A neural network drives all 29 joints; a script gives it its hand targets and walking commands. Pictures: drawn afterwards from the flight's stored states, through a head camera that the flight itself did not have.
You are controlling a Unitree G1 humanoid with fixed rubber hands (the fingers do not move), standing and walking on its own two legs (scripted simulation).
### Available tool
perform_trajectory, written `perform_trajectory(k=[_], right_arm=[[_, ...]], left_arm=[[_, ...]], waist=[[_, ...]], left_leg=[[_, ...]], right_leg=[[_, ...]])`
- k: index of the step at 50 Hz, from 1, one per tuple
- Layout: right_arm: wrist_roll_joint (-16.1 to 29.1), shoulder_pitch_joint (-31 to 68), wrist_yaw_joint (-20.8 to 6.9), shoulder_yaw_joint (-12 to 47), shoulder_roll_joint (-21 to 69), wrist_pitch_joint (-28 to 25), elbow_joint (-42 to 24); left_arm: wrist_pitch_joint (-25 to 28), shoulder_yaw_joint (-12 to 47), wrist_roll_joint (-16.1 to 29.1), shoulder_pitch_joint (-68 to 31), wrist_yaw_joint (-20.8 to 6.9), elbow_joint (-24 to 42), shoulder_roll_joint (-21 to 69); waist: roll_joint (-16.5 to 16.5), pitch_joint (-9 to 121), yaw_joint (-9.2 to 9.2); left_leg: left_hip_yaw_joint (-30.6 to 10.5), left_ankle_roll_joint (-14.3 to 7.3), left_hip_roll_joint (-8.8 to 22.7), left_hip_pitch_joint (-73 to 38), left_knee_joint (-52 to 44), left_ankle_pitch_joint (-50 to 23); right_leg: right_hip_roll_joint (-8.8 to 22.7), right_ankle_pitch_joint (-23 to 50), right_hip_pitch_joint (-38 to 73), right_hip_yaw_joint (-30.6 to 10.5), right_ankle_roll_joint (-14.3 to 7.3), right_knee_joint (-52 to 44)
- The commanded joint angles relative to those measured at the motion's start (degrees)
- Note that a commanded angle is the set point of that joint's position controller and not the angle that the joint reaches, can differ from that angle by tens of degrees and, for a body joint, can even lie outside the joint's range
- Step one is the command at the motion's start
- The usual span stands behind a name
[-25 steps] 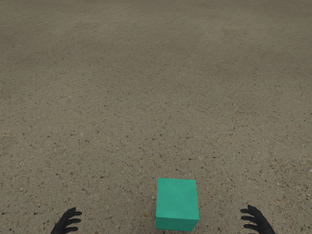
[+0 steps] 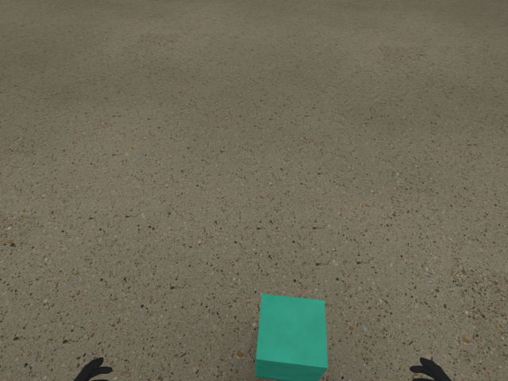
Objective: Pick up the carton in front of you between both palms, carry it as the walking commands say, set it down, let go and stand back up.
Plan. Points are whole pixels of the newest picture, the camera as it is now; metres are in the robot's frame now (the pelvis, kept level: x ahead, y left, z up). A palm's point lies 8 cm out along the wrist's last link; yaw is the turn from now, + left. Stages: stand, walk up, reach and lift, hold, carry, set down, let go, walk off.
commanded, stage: stand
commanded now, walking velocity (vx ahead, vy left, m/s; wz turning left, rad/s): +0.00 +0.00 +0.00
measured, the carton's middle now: (289, 340) +0.38 -0.10 -0.65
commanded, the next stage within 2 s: none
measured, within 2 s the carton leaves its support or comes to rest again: neither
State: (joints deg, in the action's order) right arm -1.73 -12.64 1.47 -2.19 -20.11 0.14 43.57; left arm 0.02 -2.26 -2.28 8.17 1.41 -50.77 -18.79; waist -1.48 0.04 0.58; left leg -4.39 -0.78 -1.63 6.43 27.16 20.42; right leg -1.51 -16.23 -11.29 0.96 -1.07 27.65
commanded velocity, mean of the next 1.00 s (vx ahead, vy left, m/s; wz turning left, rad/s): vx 0.00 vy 0.00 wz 0.00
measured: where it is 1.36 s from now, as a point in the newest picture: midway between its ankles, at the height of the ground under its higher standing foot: outside the picture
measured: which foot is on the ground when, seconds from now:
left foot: down 0.00-1.00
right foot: down 0.00-1.00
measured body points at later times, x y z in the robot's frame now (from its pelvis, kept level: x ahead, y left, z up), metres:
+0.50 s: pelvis -0.02 +0.00 +0.01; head -0.03 +0.00 +0.46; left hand +0.09 +0.31 -0.11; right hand +0.08 -0.31 -0.10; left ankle -0.07 +0.12 -0.74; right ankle -0.02 -0.11 -0.74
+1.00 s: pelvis -0.03 -0.01 +0.01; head -0.04 -0.01 +0.46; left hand +0.06 +0.31 -0.11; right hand +0.07 -0.32 -0.10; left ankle -0.07 +0.12 -0.74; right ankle -0.02 -0.11 -0.74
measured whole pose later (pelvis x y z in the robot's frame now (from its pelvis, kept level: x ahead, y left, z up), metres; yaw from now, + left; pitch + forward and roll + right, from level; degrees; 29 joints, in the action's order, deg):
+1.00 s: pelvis -0.03 -0.01 +0.01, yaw +0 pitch -3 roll +0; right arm -0.9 -10.2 1.2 -0.6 -22.1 -0.6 53.9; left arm 0.9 -1.0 -0.8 6.3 0.4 -61.6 -21.5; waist -0.5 -1.8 0.7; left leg -4.2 0.0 -1.2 3.1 20.4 14.4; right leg -1.4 -10.5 -8.0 0.9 -1.5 21.3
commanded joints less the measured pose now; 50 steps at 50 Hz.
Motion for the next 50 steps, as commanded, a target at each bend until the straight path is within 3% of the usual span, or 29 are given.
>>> perform_trajectory(k=[1, 2, 3, 4, 6, 8, 10, 11, 12, 13, 14, 15, 17, 18, 19, 20, 22, 24, 26, 27, 29, 34, 35, 38, 41, 42, 43, 44, 50], right_arm=[[0.08, -1.19, 0.49, -1.58, -8.67, -0.98, -1.07], [0.22, 0.08, 0.59, -1.71, -9.38, -1.04, -0.53], [0.32, 0.42, 0.65, -1.61, -8.77, -0.79, -0.52], [0.02, 0.41, 0.46, -1.28, -7.59, -0.62, -0.11], [0.23, 2.13, 0.49, -1.94, -9.45, -0.88, -0.91], [-0.27, 2.99, 0.42, -1.26, -8.23, -1.2, -0.4], [-0.15, 0.74, 0.92, -1.11, -8.69, -1.09, 0.76], [-0.66, 2.08, 0.72, -1.62, -9.65, -1.43, 0.77], [-0.12, 1.95, 0.53, -1.27, -9.17, -1.21, 0.42], [0.07, 1.99, 0.7, -1.38, -10.59, -1.33, 1.92], [0.21, 0.75, 0.59, -1.45, -9.6, -1.28, 2.37], [0.06, 2.03, 0.48, -0.76, -9.23, -1.58, 1.69], [0.62, 2.37, 0.37, -0.88, -10.36, -1.62, 2.2], [0.22, 0.96, 0.48, -1.63, -11.04, -1.75, 2.78], [-0.11, 1.24, -0.05, -1.43, -10.35, -1.82, 2.81], [0.07, 1.88, 0.33, -1.1, -10.35, -1.73, 3.44], [0.54, 1.32, 0.14, -1.13, -10.17, -1.39, 2.99], [0.53, 3.35, 0.19, -1.42, -11.29, -1.87, 3.53], [0.93, 3.01, 0.02, -1.55, -10.52, -1.28, 3.13], [0.44, 1.57, 0.24, -0.92, -10.33, -1.34, 3.59], [0.69, 0.79, 0.38, -1.1, -11.17, -1.4, 4.61], [0.43, 3.24, -0.23, -0.64, -10.56, -0.59, 6.21], [0.32, 2.79, 0.05, -0.68, -11.48, -0.73, 5.74], [0.46, 2.94, 0.01, -0.5, -10.58, -1.17, 6.61], [0.91, 1.94, 0.14, -0.55, -12.09, -1.61, 7.86], [0.87, 2.45, -0.04, -0.13, -9.55, -1.81, 7.05], [0.28, 4.48, -0.07, -0.09, -11.35, -1.78, 6.9], [0.73, 3.43, -0.12, -0.34, -10.42, -1.42, 7.38], [0.67, 3.24, -0.21, -0.31, -11.03, -1.04, 8.62]], left_arm=[[1.29, -0.74, 0.48, -1.55, 0.6, 0.25, -8.49], [0.71, -1.81, 0.03, -1.41, 0.83, -0.57, -9.35], [0.94, -0.92, 0.29, -2.26, 0.4, -0.44, -8.86], [1.05, -1.45, -0.06, -2.01, 0.62, -0.4, -9.48], [0.58, -0.98, 0.61, -6.24, 0.45, 0.53, -8.91], [0.23, -1.35, 0.01, -4.2, 0.03, -1.18, -10.35], [0.93, -1.63, -0.11, -5.24, -0.12, -1.01, -9.12], [0.52, -1.71, 0.38, -3.85, -0.05, -1.9, -8.92], [0.8, -0.94, 0.85, -5.68, -0.21, -2.19, -9.16], [0.88, -1.05, 0.08, -5.23, -0.01, -2.12, -7.38], [0.98, -0.9, 1.1, -4.26, -0.28, -2.45, -9.32], [0.84, -1.26, 1.04, -4.79, -0.47, -3.08, -10.05], [0.71, -1.39, 0.36, -4.83, -0.21, -3.6, -11.2], [1.34, -0.61, 0.62, -6.49, -0.87, -3.31, -8.28], [1.22, -0.92, 0.29, -4.82, -0.67, -3.24, -9.38], [0.9, -0.54, 0.43, -5.82, -0.84, -4.42, -9.32], [1.23, -1.3, 0.44, -3.25, -0.62, -5.01, -11.16], [1.49, -1.13, 0.57, -3.74, -0.64, -5.51, -10.42], [1.22, -1.42, -0.23, -4.63, -0.25, -6.03, -12.74], [1.02, -1.37, 0.75, -5.04, -0.69, -5.9, -12.06], [0.88, -0.73, 0.97, -3.44, -0.24, -6.87, -11.2], [0.55, -0.83, 0.65, -5.84, -0.22, -6.44, -12.67], [0.29, -0.84, 1.35, -4.81, -0.02, -7.59, -12.65], [1.03, -0.6, 1.02, -4.82, -0.64, -6.5, -12.86], [1.35, 0.23, 0.83, -6.45, -0.98, -6.28, -10.22], [1.61, -0.88, 1.52, -4.6, -0.77, -7.13, -12.46], [1.59, -0.72, 1.01, -4.4, -0.59, -7.47, -12.36], [1.27, -0.91, 0.77, -4.86, -0.38, -8.3, -14.06], [1.49, -0.09, 1.43, -4.33, -0.52, -8.94, -13.41]], waist=[[1.56, 3.84, -0.44], [-0.59, 3.11, -0.16], [3.77, 4.55, -1.42], [2.62, 3.25, -0.24], [-0.61, -2.43, -1.03], [0.16, -1.13, 0.45], [2.25, -1.86, -0.52], [-1.79, -1.31, -0.08], [1.42, 0.85, -0.49], [0.4, -0.42, 0.68], [-1.65, -2.05, -0.62], [0.73, -1.96, 0.0], [-0.8, -0.19, -0.24], [1.43, -1.03, -0.36], [-2.51, -0.3, 0.21], [0.8, -2.77, -0.54], [1.99, 1.07, -0.07], [-1.62, 1.67, 0.43], [3.72, 0.56, 0.35], [3.0, 1.18, 0.52], [-0.39, 1.84, -0.6], [3.54, -1.27, 0.37], [-0.07, -1.54, -0.55], [3.41, -2.79, 0.38], [-2.5, -0.91, -0.03], [1.53, -0.14, 0.32], [-1.27, 2.39, 0.24], [3.49, 1.16, -0.33], [0.81, 0.11, 0.0]], left_leg=[[-3.5, 0.23, 5.66, 2.36, -2.66, -27.99], [-2.95, 0.23, 5.23, 1.36, -1.08, -23.88], [-3.56, -0.05, 5.68, 0.62, -1.5, -21.51], [-3.01, 0.1, 5.33, 2.87, -3.02, -20.23], [-4.26, 0.7, 5.94, 6.04, -5.77, -17.63], [-4.69, 0.08, 5.54, 4.35, -5.45, -19.73], [-4.73, -0.85, 6.28, 5.84, -7.14, -16.26], [-4.67, -0.85, 6.58, 4.76, -8.05, -15.25], [-4.29, -0.07, 6.56, 3.47, -7.84, -19.2], [-4.83, 0.11, 6.67, 2.96, -7.57, -16.98], [-4.42, 0.37, 6.33, 5.04, -8.54, -15.07], [-4.92, -0.56, 6.85, 3.3, -7.66, -14.99], [-4.58, 0.74, 6.56, 2.77, -8.08, -13.86], [-5.42, -0.02, 6.79, 4.86, -8.6, -16.52], [-4.56, -0.29, 6.59, 5.45, -9.1, -12.78], [-5.09, -0.04, 6.79, 4.59, -9.58, -11.45], [-3.46, 0.08, 7.01, 1.08, -7.67, -18.63], [-4.59, -0.23, 6.41, 3.04, -8.32, -21.21], [-4.14, -0.32, 6.6, 1.77, -7.61, -18.81], [-3.68, 0.06, 6.56, 2.5, -7.44, -18.07], [-3.78, 0.19, 6.77, 1.6, -8.05, -19.44], [-4.82, -0.63, 6.68, 2.39, -9.45, -11.91], [-4.26, -1.34, 7.33, 3.2, -9.59, -10.24], [-5.28, -0.71, 6.99, 3.72, -11.7, -8.92], [-3.9, -0.01, 6.58, 3.68, -10.99, -13.39], [-5.28, -0.79, 6.95, 1.53, -10.56, -16.14], [-4.52, -0.28, 7.01, -0.32, -9.59, -17.0], [-3.94, -0.46, 6.71, 0.48, -8.8, -17.75], [-4.47, -0.57, 6.36, 1.87, -10.12, -12.09]], right_leg=[[6.35, 25.21, 7.72, -5.3, -0.01, -1.92], [6.7, 24.99, 6.81, -6.26, 0.34, -3.76], [6.73, 22.48, 6.42, -6.45, 0.12, -4.37], [7.23, 19.49, 8.22, -6.41, 0.25, -3.85], [6.5, 16.08, 4.02, -5.79, -0.8, -4.58], [5.82, 15.09, 5.56, -5.01, 0.06, -5.36], [7.32, 15.18, 6.6, -7.38, -0.96, -5.16], [6.73, 10.98, 5.74, -6.38, -0.33, -6.51], [6.62, 14.29, 5.54, -5.02, -0.95, -4.5], [6.39, 14.14, 5.99, -5.54, -0.14, -6.67], [6.41, 12.57, 4.96, -6.42, 0.46, -6.62], [6.8, 11.75, 4.19, -6.7, -0.69, -6.25], [6.26, 7.9, 4.81, -6.79, -0.15, -7.3], [6.24, 11.09, 5.72, -6.56, -0.32, -6.91], [6.65, 11.75, 7.95, -7.35, -0.32, -6.83], [6.87, 8.29, 4.2, -6.49, -0.59, -7.26], [6.47, 15.08, 6.2, -6.46, -0.42, -7.19], [7.09, 16.47, 8.9, -6.16, -0.41, -6.23], [7.35, 16.66, 7.63, -6.62, -0.04, -6.54], [7.76, 19.74, 8.39, -7.53, -0.46, -7.09], [7.59, 16.92, 8.77, -6.3, -0.15, -7.0], [7.17, 5.57, 5.16, -6.27, -0.11, -9.68], [8.28, 8.06, 4.99, -7.32, -1.04, -10.81], [7.36, 6.53, 5.28, -6.62, -0.66, -9.76], [8.49, 12.54, 7.93, -8.7, -0.79, -9.85], [8.36, 13.86, 7.01, -8.44, -1.07, -8.87], [7.82, 15.6, 8.02, -7.74, -0.99, -8.64], [7.33, 16.79, 7.79, -7.43, -0.34, -9.18], [8.92, 12.92, 7.83, -9.14, -1.03, -10.2]])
